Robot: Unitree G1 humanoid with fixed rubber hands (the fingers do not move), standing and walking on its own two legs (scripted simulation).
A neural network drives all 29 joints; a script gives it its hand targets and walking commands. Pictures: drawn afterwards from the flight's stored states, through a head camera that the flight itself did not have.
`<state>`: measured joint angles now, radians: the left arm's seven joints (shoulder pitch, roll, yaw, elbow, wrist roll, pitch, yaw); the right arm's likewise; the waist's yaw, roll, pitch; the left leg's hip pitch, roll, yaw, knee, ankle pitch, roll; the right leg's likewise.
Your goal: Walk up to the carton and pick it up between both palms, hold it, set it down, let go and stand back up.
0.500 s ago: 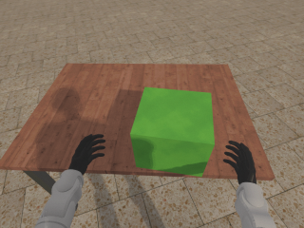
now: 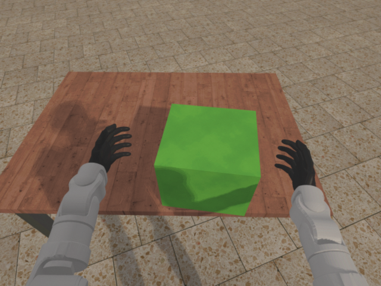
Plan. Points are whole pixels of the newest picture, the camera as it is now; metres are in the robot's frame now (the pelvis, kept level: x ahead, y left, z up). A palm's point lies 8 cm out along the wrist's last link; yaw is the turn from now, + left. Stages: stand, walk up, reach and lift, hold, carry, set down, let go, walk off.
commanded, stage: reach and lift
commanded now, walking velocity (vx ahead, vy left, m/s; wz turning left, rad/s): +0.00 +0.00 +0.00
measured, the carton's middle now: (207, 159) +0.43 -0.04 -0.03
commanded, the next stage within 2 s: none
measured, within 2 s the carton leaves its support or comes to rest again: neither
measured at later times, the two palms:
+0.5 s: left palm (110, 122) +0.42 +0.18 +0.12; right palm (300, 141) +0.37 -0.23 +0.10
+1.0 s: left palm (122, 124) +0.44 +0.17 +0.10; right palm (293, 140) +0.39 -0.22 +0.08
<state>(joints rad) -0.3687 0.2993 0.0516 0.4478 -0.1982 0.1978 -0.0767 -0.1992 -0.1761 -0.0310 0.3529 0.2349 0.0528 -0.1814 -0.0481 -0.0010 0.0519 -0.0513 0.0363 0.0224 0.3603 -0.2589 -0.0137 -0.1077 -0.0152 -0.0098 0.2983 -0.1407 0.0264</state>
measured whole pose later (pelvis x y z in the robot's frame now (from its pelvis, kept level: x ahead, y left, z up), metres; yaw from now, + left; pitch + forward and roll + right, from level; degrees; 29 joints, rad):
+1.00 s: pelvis +0.00 +0.00 -0.01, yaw +1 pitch +9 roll -2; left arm -0.96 0.31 -0.06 1.32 -0.21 -0.10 -0.05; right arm -0.83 -0.23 0.06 1.17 0.34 -0.11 -0.14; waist -0.11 0.02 -0.12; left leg -0.36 0.05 0.00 0.48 -0.28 -0.02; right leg -0.38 -0.01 -0.03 0.36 -0.14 0.02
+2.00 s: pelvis -0.03 -0.01 -0.04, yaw +1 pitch +23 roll -2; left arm -1.11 0.22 0.02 1.61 -0.14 -0.40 0.03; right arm -0.96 -0.08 -0.16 1.36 0.16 -0.34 -0.19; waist -0.13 0.01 -0.24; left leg -0.80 0.04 -0.02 0.72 -0.33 -0.03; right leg -0.83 -0.02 -0.04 0.63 -0.20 0.02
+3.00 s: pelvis +0.00 +0.00 +0.00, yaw +2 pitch +12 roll -1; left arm -0.85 0.05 0.51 1.26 0.37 -0.37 -0.02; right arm -0.66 0.10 -0.67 1.01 -0.44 -0.44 -0.10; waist -0.09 0.00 -0.03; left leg -0.35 0.03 -0.03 0.38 -0.22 -0.02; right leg -0.36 -0.02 -0.06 0.25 -0.09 0.03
